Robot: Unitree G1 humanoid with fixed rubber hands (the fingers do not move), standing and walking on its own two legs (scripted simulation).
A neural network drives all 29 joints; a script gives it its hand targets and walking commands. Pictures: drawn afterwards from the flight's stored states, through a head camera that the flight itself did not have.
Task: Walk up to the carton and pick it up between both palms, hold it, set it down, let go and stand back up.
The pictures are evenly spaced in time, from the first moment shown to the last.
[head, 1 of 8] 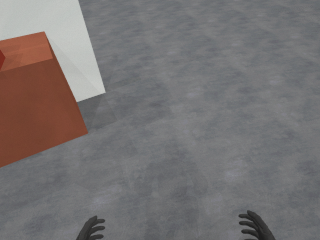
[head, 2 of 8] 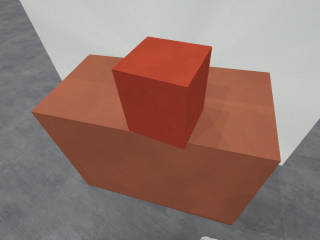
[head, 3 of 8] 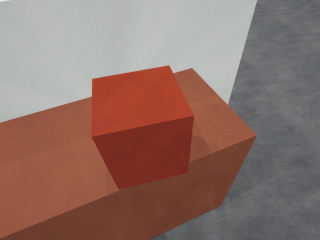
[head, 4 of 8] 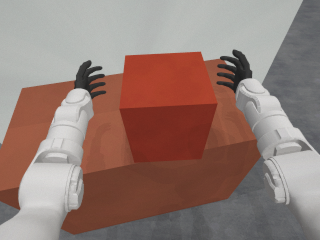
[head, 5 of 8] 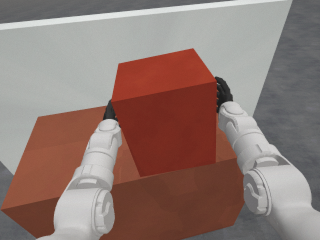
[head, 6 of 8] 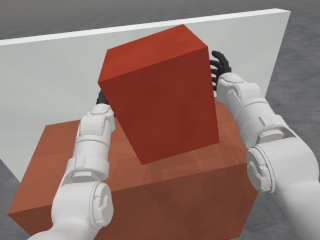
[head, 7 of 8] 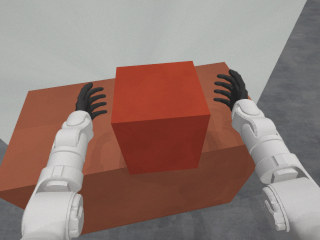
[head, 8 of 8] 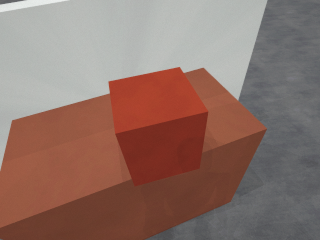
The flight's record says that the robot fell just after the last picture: no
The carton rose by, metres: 0.21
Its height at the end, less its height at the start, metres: +0.00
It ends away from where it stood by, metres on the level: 0.04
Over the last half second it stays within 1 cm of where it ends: yes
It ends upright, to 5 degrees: yes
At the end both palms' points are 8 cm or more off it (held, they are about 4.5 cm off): yes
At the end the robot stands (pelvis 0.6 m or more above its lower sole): yes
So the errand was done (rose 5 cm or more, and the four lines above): yes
